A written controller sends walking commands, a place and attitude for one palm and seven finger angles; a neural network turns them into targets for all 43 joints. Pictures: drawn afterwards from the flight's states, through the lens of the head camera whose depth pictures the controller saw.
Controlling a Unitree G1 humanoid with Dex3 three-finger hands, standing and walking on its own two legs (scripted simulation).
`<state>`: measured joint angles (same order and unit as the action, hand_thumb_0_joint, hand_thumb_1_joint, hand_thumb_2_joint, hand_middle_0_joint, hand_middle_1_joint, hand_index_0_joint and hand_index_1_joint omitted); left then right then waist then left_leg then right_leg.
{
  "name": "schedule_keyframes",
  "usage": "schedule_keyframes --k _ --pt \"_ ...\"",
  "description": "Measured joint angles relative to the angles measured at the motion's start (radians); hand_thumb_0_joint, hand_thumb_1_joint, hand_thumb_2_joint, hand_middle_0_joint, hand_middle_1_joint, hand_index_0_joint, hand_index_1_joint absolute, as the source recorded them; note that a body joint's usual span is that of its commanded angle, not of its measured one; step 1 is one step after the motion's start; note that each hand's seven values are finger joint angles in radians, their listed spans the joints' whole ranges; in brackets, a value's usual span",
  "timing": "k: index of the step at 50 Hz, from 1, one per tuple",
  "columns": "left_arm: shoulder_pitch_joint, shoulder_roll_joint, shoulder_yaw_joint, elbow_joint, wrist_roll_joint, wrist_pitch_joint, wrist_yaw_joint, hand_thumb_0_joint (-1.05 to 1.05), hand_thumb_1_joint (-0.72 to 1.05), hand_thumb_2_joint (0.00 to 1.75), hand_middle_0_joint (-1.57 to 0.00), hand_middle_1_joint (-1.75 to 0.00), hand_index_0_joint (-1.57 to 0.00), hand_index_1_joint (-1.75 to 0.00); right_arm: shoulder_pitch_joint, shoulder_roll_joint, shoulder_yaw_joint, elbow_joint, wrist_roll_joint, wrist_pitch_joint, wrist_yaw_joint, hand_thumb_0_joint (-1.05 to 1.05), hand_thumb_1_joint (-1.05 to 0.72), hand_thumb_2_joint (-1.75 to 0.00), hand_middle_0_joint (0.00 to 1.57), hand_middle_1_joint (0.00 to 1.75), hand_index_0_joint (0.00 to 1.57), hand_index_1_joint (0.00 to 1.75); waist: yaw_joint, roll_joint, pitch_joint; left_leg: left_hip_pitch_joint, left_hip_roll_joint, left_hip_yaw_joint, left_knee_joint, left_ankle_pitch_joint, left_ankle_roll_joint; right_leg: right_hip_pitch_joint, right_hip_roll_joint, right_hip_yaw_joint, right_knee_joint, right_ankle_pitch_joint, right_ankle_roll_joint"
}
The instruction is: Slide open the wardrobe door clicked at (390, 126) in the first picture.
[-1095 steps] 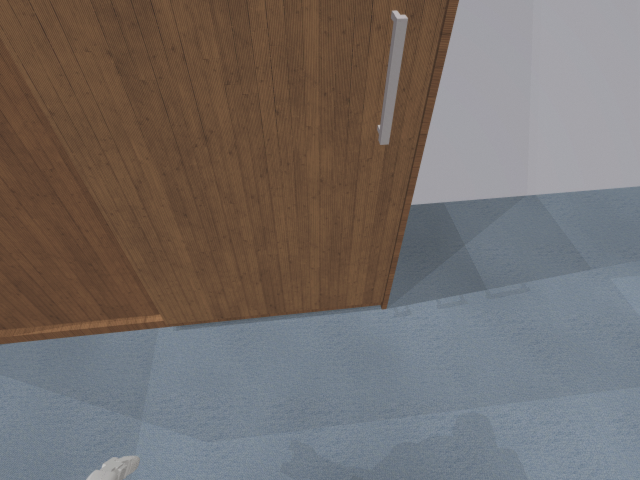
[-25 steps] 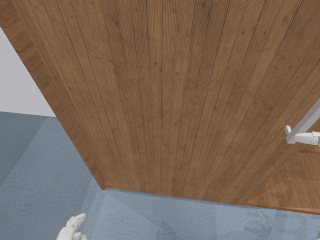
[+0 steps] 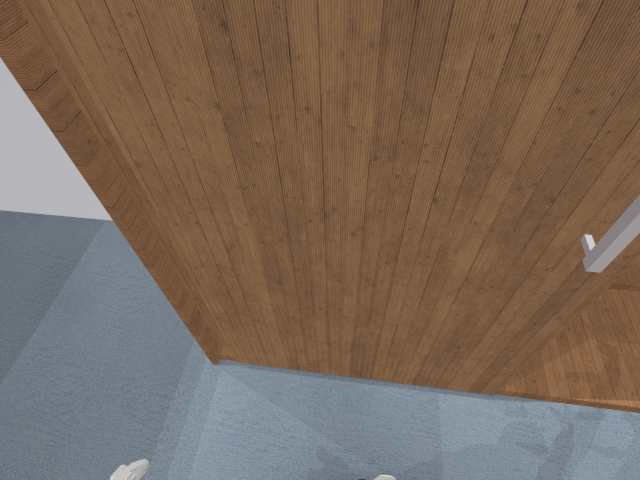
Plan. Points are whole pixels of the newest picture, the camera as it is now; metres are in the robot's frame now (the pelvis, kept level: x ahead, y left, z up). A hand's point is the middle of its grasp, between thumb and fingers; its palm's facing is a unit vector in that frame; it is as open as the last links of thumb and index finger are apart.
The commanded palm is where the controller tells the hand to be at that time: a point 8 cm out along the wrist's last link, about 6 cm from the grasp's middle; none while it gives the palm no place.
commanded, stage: slip the hand off the handle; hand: right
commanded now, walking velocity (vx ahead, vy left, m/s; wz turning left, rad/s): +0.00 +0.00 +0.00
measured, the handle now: out of the picture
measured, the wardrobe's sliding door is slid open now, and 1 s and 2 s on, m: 0.67 0.67 0.67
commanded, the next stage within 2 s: draw the hand back to the body in 0.64 s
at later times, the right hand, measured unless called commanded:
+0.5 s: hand out of the picture +0.29 -0.40 +0.14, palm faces +0.57 +0.77 -0.30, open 14.6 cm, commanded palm +0.24 -0.42 +0.16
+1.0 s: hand out of the picture +0.25 -0.34 +0.16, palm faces +0.17 +0.98 -0.08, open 14.7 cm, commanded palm +0.20 -0.39 +0.16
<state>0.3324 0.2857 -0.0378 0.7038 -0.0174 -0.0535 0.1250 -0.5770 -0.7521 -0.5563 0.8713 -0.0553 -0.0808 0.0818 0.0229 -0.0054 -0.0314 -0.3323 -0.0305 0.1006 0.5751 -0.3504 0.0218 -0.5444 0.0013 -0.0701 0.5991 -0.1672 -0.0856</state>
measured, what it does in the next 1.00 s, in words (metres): stands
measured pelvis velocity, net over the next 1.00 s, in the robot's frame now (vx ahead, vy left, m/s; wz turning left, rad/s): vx -0.01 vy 0.01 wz -0.02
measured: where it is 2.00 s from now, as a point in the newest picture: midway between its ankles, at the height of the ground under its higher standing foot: outside the picture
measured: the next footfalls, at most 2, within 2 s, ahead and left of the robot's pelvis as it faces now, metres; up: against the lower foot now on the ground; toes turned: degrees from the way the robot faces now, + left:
none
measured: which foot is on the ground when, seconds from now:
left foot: down 0.00-1.00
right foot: down 0.00-1.00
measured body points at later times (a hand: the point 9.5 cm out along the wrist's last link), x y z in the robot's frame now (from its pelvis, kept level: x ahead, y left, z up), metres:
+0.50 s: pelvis +0.00 -0.01 +0.00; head +0.01 -0.02 +0.45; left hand +0.17 +0.23 -0.08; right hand +0.26 -0.44 +0.16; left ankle -0.04 +0.11 -0.72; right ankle +0.08 -0.06 -0.72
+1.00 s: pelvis -0.01 +0.01 +0.01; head -0.02 +0.01 +0.46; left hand +0.17 +0.25 -0.06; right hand +0.23 -0.39 +0.17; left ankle -0.04 +0.11 -0.72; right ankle +0.08 -0.06 -0.72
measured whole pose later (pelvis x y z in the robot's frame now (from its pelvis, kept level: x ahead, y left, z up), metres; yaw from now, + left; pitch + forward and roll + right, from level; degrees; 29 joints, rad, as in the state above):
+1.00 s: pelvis -0.01 +0.01 +0.01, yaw -1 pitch -2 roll +2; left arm 0.24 0.27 -0.10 0.66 -0.08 -0.23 0.16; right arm -0.10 -0.62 -0.57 0.40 0.36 0.04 0.54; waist -0.04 -0.04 -0.02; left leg -0.15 -0.05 0.12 0.50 -0.32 0.04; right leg -0.37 0.00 -0.05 0.55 -0.15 -0.07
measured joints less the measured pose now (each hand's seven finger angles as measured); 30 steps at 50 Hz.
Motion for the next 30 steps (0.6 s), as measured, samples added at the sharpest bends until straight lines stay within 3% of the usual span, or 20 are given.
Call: schedule_keyframes --k 6,12,20,30 --pt "0.019 0.000 0.007 -0.010 -0.010 0.014 -0.005 0.01 0.90 0.90 -0.21 -0.30 -0.21 -0.30 0.102 0.019 -0.030 -0.077 0.047 -0.002 0.032 -0.01 0.54 -0.20 0.25 1.15 0.25 1.15 -0.005 -0.012 -0.012 0.002 -0.003 -0.017 -0.005 0.003 -0.005 0.004 -0.005 -0.015 0.002 -0.007 -0.005" --pt "0.004 -0.011 0.005 -0.025 -0.015 0.005 -0.002 0.01 0.90 0.90 -0.20 -0.30 -0.21 -0.30 0.211 0.077 -0.039 -0.220 0.069 0.028 0.011 -0.01 0.54 -0.20 0.25 1.15 0.25 1.15 -0.019 -0.011 -0.014 0.017 0.003 -0.021 -0.003 -0.001 -0.010 0.022 0.000 -0.020 -0.002 -0.010 -0.009" --pt "-0.065 -0.033 -0.009 -0.046 -0.020 -0.035 0.009 0.02 0.90 0.90 -0.20 -0.30 -0.20 -0.30 0.325 0.146 -0.005 -0.421 0.102 0.089 -0.019 -0.01 0.54 -0.20 0.25 1.15 0.25 1.15 -0.051 -0.011 -0.013 0.057 0.013 -0.013 -0.016 0.001 -0.013 0.063 0.013 -0.013 -0.023 -0.001 -0.010" --pt "-0.136 -0.046 -0.032 -0.065 -0.025 -0.079 0.018 0.01 0.90 0.90 -0.20 -0.30 -0.21 -0.30 0.401 0.176 0.028 -0.529 0.119 0.153 -0.027 -0.01 0.54 -0.20 0.25 1.15 0.25 1.15 -0.090 -0.017 -0.007 0.108 0.019 0.007 -0.039 0.009 -0.008 0.112 0.026 0.006 -0.057 0.021 -0.004"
